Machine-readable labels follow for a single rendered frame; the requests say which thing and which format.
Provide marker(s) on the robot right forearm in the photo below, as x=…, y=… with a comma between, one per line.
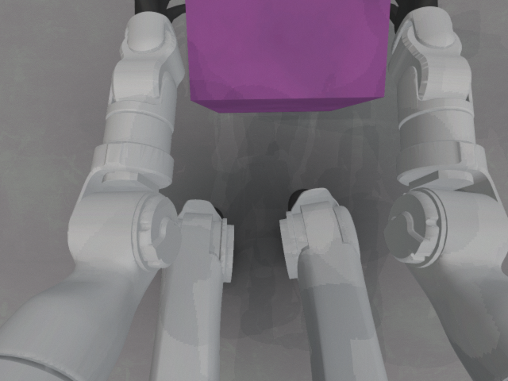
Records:
x=435, y=108

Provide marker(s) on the robot left upper arm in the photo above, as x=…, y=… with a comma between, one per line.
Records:
x=75, y=330

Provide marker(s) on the robot left forearm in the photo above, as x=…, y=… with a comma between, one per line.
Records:
x=140, y=116

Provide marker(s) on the robot left thigh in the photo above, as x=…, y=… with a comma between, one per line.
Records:
x=187, y=338

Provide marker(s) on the robot right upper arm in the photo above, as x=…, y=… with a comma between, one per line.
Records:
x=454, y=243

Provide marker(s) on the left robot hand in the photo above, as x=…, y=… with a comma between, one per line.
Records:
x=159, y=6

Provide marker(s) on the right robot hand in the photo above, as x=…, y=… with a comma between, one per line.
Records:
x=398, y=13

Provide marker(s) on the carton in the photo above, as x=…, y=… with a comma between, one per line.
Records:
x=255, y=56

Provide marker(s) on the right robot foot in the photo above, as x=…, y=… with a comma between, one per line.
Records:
x=294, y=198

